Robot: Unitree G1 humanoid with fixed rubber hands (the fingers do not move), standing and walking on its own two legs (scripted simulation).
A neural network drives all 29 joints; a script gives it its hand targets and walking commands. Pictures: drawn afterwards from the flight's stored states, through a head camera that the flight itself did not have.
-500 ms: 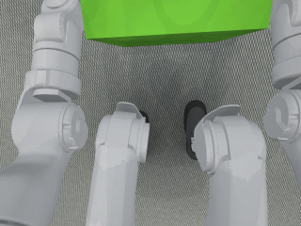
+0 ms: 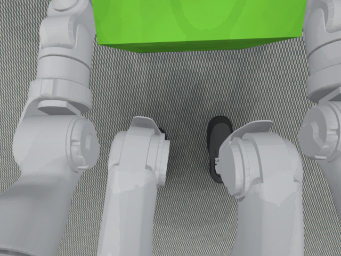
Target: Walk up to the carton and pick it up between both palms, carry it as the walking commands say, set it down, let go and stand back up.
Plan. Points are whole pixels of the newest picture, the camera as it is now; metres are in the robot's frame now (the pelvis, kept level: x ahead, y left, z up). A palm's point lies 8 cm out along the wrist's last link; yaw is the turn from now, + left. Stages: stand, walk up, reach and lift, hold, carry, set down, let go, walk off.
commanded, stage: set down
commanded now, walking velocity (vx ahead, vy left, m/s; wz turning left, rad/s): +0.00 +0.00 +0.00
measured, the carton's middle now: out of the picture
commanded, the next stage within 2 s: none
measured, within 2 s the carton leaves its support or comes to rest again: neither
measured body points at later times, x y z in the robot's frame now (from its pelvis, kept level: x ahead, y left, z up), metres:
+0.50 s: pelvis +0.00 +0.00 +0.00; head +0.38 -0.01 +0.23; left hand +0.56 +0.17 -0.19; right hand +0.56 -0.19 -0.19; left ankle +0.10 +0.10 -0.34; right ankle +0.13 -0.11 -0.34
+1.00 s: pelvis +0.01 +0.00 +0.00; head +0.39 -0.01 +0.22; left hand +0.57 +0.20 -0.18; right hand +0.57 -0.23 -0.19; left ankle +0.10 +0.10 -0.34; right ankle +0.13 -0.11 -0.34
